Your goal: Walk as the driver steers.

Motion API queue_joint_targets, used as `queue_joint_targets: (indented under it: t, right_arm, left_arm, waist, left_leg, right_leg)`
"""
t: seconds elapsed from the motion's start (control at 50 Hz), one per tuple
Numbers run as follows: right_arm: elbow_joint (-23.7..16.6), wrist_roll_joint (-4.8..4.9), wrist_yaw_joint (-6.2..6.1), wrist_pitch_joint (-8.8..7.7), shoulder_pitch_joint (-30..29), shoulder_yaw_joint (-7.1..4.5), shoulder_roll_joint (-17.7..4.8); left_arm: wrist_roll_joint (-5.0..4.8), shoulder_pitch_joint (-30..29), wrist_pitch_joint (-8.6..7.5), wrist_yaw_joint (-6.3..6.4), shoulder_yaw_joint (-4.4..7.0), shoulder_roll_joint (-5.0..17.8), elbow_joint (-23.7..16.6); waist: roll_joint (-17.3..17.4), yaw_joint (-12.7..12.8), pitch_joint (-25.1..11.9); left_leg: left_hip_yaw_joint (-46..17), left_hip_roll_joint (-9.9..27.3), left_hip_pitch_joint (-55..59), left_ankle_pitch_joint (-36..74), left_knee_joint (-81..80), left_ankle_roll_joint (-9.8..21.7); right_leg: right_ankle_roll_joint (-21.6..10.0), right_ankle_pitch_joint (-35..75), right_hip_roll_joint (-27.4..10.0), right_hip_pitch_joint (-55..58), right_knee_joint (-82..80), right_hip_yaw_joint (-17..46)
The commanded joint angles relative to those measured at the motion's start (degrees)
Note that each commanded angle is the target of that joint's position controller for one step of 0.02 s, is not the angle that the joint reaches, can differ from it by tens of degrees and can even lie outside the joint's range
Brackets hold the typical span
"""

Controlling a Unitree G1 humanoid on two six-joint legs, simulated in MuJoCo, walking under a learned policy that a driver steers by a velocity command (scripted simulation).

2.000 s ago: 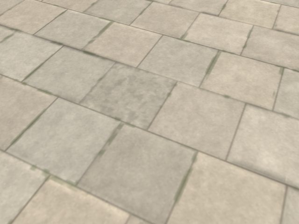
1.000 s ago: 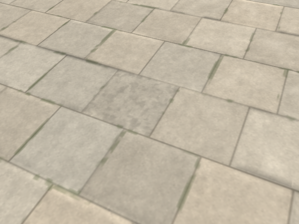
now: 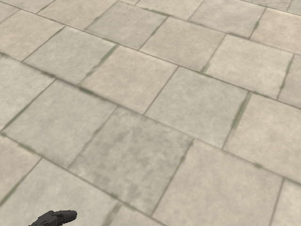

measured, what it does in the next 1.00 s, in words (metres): walks ahead, turning left: left foot, then right foot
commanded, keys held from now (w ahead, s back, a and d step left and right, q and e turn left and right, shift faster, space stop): w+q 0.94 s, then e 0.06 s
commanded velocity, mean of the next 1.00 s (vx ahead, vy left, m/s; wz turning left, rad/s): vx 0.49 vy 0.00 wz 0.56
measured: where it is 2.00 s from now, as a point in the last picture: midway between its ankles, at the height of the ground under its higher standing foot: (104, 190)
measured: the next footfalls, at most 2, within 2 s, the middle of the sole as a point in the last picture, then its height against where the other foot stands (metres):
left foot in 0.50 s outside the picture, level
right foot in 1.00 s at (117, 169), level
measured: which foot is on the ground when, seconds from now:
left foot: up 0.00-0.48, down 0.50-1.00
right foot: down 0.00-0.50, up 0.52-0.98, down 1.00-1.00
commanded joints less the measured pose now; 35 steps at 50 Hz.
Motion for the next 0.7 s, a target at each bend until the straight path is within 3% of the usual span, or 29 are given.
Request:
queue_joint_targets:
  t: [0.02,0.04,0.06,0.08,0.12,0.18,0.3,0.4,0.44,0.46,0.48,0.5,0.52,0.54,0.56,0.58,0.6,0.62,0.64,0.7]
  right_arm:
    - [-6.3,1.91,-0.01,-2.01,2.5,-0.54,-5.4]
    - [-7.1,1.90,-0.07,-1.93,-1.8,-1.18,-7.4]
    - [-7.3,1.37,-0.29,-1.70,-3.8,-1.34,-6.4]
    - [-7.6,0.82,-0.27,-1.28,-4.8,-1.78,-5.7]
    - [-8.3,1.04,0.31,0.08,-4.3,-1.86,-3.2]
    - [-10.7,0.64,0.53,1.32,-7.6,-1.98,-2.5]
    - [-14.8,0.13,2.49,0.86,-18.0,-1.30,-2.1]
    - [-19.0,0.26,4.15,0.98,-25.4,-1.02,-2.7]
    - [-19.8,0.29,4.49,1.18,-24.1,-1.74,-4.3]
    - [-19.4,0.38,4.44,1.32,-20.7,-2.55,-5.7]
    - [-17.6,0.60,4.25,1.36,-13.1,-3.95,-7.9]
    - [-14.7,0.65,3.29,1.68,-3.0,-6.21,-12.1]
    - [-13.9,0.93,2.25,1.82,-0.4,-7.64,-19.2]
    - [-16.2,0.11,2.68,0.74,0.3,-6.58,-18.7]
    - [-15.7,-0.46,3.19,-0.09,-0.3,-5.19,-14.1]
    - [-15.7,-0.21,3.18,-0.65,-3.3,-4.55,-12.0]
    - [-16.7,0.01,3.08,-0.80,-8.3,-3.84,-9.7]
    - [-17.8,-0.36,2.89,-0.84,-11.7,-3.21,-8.0]
    - [-18.4,-0.73,2.65,-0.86,-12.9,-2.99,-7.5]
    - [-18.0,-0.36,1.57,-1.31,-10.8,-3.45,-9.5]
  left_arm:
    - [0.84,20.4,0.12,0.23,3.05,10.7,1.2]
    - [0.33,16.7,0.20,0.31,2.13,7.6,0.5]
    - [0.58,13.2,0.34,0.17,1.84,7.0,0.3]
    - [0.79,11.3,0.46,0.12,1.60,6.0,0.6]
    - [1.17,10.7,0.31,0.27,1.65,5.5,1.4]
    - [0.99,11.8,-0.05,0.88,2.45,7.3,2.5]
    - [0.67,14.0,0.96,2.00,3.38,10.1,3.2]
    - [-0.63,17.9,2.64,2.14,4.13,12.1,4.2]
    - [-1.05,16.9,3.36,2.22,4.54,13.7,3.8]
    - [-1.30,16.3,3.81,2.30,4.76,14.6,3.5]
    - [-1.62,15.2,4.31,2.33,4.74,15.0,3.2]
    - [-1.12,15.6,4.29,2.45,4.19,13.9,2.7]
    - [1.65,19.0,3.38,2.00,1.92,6.4,-0.1]
    - [0.17,17.8,0.67,1.25,1.00,6.0,-2.2]
    - [-2.43,10.1,-0.81,0.75,1.99,10.0,-3.9]
    - [-2.47,8.9,-1.46,0.79,1.80,9.8,-4.3]
    - [-0.91,9.7,-1.43,1.36,2.03,9.9,-3.1]
    - [0.08,11.0,-0.79,1.62,2.63,10.7,-2.7]
    - [0.30,11.8,0.09,1.52,2.85,10.7,-2.7]
    - [1.17,9.9,1.64,1.68,2.48,8.4,-4.1]
  waist:
    - [-14.5,8.9,-18.8]
    - [-9.2,8.8,-11.6]
    - [-4.7,7.1,-8.1]
    - [-5.0,5.9,-5.1]
    - [-6.8,4.3,-3.3]
    - [-4.5,3.9,-1.1]
    - [-3.1,6.6,1.9]
    - [-3.3,8.3,4.1]
    - [-4.9,6.3,2.0]
    - [-5.9,4.0,-0.8]
    - [-5.3,-0.6,-4.8]
    - [-2.7,-5.1,-10.1]
    - [12.6,-1.1,-13.6]
    - [11.6,-0.5,-23.5]
    - [5.1,-2.9,-17.4]
    - [3.7,-1.0,-11.4]
    - [0.0,1.9,-7.9]
    - [0.7,4.3,-6.1]
    - [1.5,5.5,-5.6]
    - [1.1,5.7,-4.2]
  left_leg:
    - [-4.0,1.4,-37.4,-3.6,36.7,1.4]
    - [-2.5,3.7,-38.2,2.1,36.6,1.8]
    - [-1.6,6.1,-35.3,6.8,34.6,1.5]
    - [-1.7,7.6,-33.5,9.6,31.8,1.4]
    - [-0.8,9.2,-30.1,12.4,29.6,1.2]
    - [-0.8,9.7,-33.6,17.0,25.4,0.6]
    - [3.1,8.6,-34.0,29.9,7.5,0.2]
    - [7.2,7.0,-34.5,24.8,0.2,2.3]
    - [10.2,4.0,-29.0,19.4,-0.9,4.4]
    - [12.1,1.5,-23.4,16.8,-0.9,5.6]
    - [13.6,-1.5,-13.1,18.3,-4.1,7.4]
    - [10.4,-2.2,3.9,20.8,-6.3,9.8]
    - [-16.3,12.9,22.7,19.2,-8.4,17.3]
    - [-43.3,20.9,30.1,8.2,-19.7,24.6]
    - [-37.5,19.8,27.3,10.6,-22.9,20.8]
    - [-29.2,17.7,19.8,14.7,-22.5,18.7]
    - [-22.6,15.1,10.8,19.8,-22.4,16.6]
    - [-18.1,13.1,3.7,24.8,-23.3,15.6]
    - [-16.4,11.9,-0.4,27.0,-24.7,15.3]
    - [-11.8,10.0,-5.3,33.9,-26.3,15.6]
  right_leg:
    - [-11.9,-17.4,-23.2,46.8,-12.8,39.3]
    - [-9.3,-13.5,-21.1,38.5,-13.1,28.1]
    - [-8.2,-8.3,-18.6,30.8,-14.7,21.7]
    - [-7.9,-4.4,-16.6,25.7,-16.7,16.6]
    - [-8.2,-0.8,-14.9,20.7,-19.8,9.8]
    - [-9.6,4.3,-15.3,20.3,-22.2,4.1]
    - [-8.5,6.5,-14.5,23.3,-23.5,-6.1]
    - [-7.0,10.8,-16.8,31.3,-19.8,-9.9]
    - [-5.9,26.4,-17.0,33.0,-13.8,-11.8]
    - [-5.2,36.2,-16.7,33.0,-7.7,-12.7]
    - [-4.0,41.3,-15.0,30.8,2.8,-14.3]
    - [-1.4,33.5,-12.8,20.9,17.7,-15.0]
    - [2.2,-14.3,-4.9,-3.5,39.0,-13.7]
    - [2.5,-32.6,2.2,-14.7,49.7,1.3]
    - [1.1,-27.5,-0.5,-21.1,51.3,4.9]
    - [-0.2,-22.0,-2.9,-21.6,47.2,4.3]
    - [-0.1,-17.8,-5.3,-17.3,42.4,4.5]
    - [0.3,-15.2,-6.9,-12.4,38.3,4.9]
    - [0.8,-13.8,-7.4,-9.0,36.3,4.9]
    - [3.2,-8.7,-6.2,-7.9,28.7,3.4]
